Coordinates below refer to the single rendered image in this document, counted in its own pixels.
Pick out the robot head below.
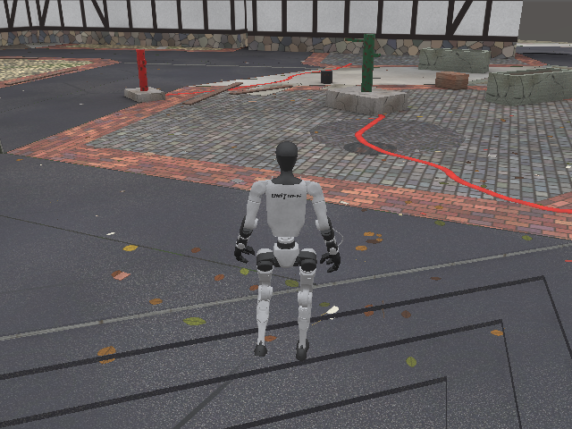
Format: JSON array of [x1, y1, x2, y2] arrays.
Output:
[[271, 141, 302, 185]]

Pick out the robot left upper arm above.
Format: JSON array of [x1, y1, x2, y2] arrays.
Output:
[[243, 180, 268, 230]]

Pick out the robot right thigh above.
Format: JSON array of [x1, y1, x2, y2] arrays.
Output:
[[298, 248, 317, 307]]

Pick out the robot left forearm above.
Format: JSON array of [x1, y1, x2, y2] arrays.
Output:
[[236, 216, 253, 249]]

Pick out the robot right forearm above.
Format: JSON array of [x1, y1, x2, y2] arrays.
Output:
[[321, 216, 339, 255]]

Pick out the robot right upper arm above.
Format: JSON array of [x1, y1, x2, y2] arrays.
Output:
[[305, 181, 330, 231]]

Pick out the robot right hand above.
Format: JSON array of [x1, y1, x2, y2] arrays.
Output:
[[320, 252, 341, 273]]

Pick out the robot left hand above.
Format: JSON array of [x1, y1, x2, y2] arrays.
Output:
[[234, 246, 255, 263]]

